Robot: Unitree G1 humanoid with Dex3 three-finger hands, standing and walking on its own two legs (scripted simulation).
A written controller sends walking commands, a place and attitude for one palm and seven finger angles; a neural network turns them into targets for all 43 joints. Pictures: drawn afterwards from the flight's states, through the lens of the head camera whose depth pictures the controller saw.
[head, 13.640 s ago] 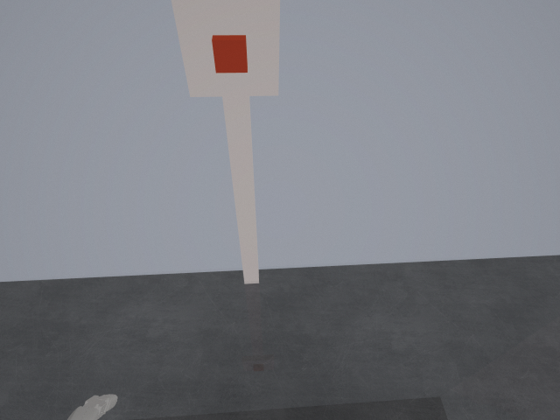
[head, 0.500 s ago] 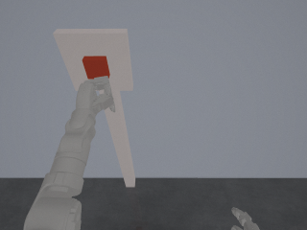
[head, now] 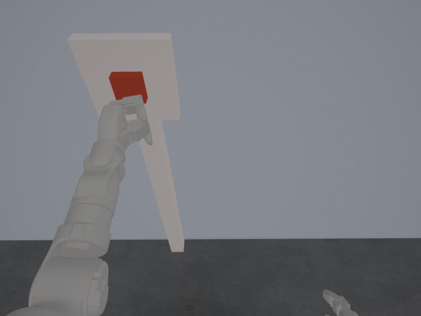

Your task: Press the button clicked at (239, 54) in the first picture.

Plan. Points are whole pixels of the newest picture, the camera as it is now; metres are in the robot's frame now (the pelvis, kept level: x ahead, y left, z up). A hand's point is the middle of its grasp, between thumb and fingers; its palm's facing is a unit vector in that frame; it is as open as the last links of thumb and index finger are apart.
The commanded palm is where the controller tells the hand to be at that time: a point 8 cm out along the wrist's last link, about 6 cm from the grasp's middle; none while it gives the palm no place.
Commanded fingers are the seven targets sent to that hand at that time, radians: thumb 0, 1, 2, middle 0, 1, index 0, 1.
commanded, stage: press the button with the knuckle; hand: left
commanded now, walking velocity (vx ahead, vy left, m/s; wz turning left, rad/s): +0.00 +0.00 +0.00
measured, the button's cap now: (129, 87) +0.52 +0.19 +0.18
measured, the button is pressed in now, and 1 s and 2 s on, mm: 0 13 0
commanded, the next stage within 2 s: hold the button down briefly in 0.82 s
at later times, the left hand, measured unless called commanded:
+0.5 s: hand (141, 115) +0.46 +0.16 +0.16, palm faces +0.06 -1.00 +0.01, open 3.0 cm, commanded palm +0.44 +0.21 +0.16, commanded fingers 0.00 0.90 0.90 -1.30 -1.50 -1.30 -1.50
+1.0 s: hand (142, 110) +0.48 +0.16 +0.16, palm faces +0.07 -1.00 -0.01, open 2.9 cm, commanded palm +0.48 +0.20 +0.16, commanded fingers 0.00 0.90 0.90 -1.30 -1.50 -1.30 -1.50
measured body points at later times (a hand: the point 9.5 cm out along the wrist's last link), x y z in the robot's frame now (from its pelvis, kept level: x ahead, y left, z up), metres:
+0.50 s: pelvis +0.01 +0.01 +0.00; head +0.02 +0.00 +0.45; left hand +0.45 +0.21 +0.16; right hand +0.07 -0.26 -0.12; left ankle +0.01 +0.11 -0.74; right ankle +0.00 -0.09 -0.74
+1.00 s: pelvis -0.01 +0.01 -0.01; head +0.03 +0.01 +0.44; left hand +0.47 +0.21 +0.16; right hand +0.02 -0.25 -0.13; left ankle +0.01 +0.11 -0.74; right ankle +0.00 -0.09 -0.74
